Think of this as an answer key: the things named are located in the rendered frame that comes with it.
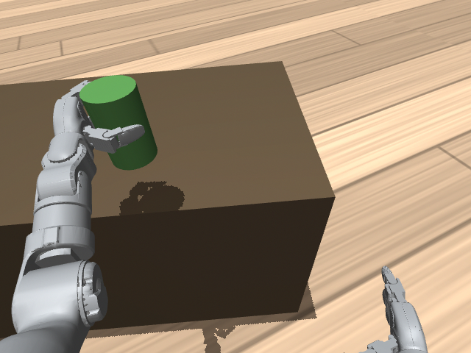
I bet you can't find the left robot hand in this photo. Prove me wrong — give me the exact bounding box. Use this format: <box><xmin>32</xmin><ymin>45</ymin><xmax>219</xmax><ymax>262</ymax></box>
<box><xmin>53</xmin><ymin>80</ymin><xmax>145</xmax><ymax>154</ymax></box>

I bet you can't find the left robot arm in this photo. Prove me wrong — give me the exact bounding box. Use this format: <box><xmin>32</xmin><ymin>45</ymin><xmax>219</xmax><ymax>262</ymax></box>
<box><xmin>0</xmin><ymin>132</ymin><xmax>108</xmax><ymax>353</ymax></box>

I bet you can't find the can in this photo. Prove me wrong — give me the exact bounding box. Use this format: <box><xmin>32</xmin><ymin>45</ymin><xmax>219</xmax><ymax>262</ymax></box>
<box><xmin>79</xmin><ymin>75</ymin><xmax>157</xmax><ymax>170</ymax></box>

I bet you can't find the right robot hand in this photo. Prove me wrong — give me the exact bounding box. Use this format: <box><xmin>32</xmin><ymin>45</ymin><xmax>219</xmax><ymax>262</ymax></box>
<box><xmin>359</xmin><ymin>266</ymin><xmax>428</xmax><ymax>353</ymax></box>

